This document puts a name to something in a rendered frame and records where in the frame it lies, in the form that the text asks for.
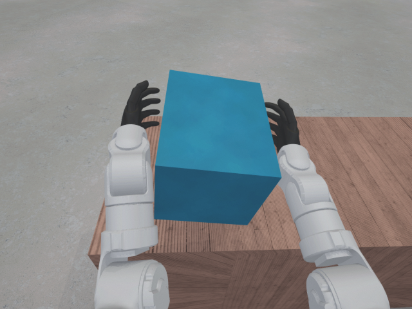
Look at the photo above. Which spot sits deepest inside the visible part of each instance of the robot right hand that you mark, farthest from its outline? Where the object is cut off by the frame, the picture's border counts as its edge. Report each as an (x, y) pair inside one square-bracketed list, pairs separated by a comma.
[(286, 131)]

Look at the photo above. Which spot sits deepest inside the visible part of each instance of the carton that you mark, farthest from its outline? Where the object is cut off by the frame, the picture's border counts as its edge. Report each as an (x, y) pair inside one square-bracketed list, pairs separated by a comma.
[(216, 161)]

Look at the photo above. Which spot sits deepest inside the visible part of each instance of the robot left forearm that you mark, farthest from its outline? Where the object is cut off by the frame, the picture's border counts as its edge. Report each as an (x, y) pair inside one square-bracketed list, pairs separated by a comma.
[(128, 189)]

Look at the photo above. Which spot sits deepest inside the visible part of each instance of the pedestal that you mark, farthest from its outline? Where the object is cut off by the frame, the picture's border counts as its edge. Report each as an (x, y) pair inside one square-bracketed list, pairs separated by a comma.
[(366, 163)]

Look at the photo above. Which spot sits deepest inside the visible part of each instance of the robot left upper arm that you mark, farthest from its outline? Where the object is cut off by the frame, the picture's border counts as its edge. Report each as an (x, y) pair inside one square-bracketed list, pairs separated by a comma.
[(141, 284)]

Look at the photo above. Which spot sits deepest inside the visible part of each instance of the robot right upper arm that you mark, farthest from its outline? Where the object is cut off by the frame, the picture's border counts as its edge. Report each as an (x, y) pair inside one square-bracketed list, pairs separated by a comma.
[(345, 287)]

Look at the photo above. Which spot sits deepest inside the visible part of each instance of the robot right forearm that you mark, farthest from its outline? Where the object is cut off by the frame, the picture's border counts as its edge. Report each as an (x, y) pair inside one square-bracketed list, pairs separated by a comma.
[(324, 240)]

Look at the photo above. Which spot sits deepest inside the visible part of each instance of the robot left hand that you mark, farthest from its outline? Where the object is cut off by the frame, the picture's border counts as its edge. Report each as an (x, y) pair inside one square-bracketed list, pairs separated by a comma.
[(132, 113)]

